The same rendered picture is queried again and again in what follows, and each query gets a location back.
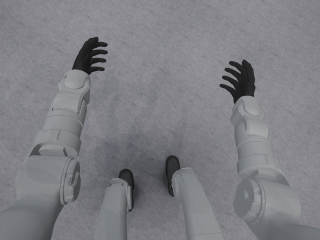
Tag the right robot thigh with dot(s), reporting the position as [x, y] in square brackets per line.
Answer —
[200, 219]

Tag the right robot upper arm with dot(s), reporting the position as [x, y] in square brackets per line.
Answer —
[271, 210]

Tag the left robot forearm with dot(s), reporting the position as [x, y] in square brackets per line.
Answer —
[60, 135]

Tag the right robot forearm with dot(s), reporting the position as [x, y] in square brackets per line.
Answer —
[253, 144]

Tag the left robot foot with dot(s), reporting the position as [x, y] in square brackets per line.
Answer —
[127, 175]

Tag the robot left hand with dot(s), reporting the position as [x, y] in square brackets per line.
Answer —
[84, 59]

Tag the left robot upper arm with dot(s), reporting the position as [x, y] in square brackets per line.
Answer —
[45, 184]

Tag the robot right hand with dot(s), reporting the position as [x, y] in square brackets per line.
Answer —
[246, 80]

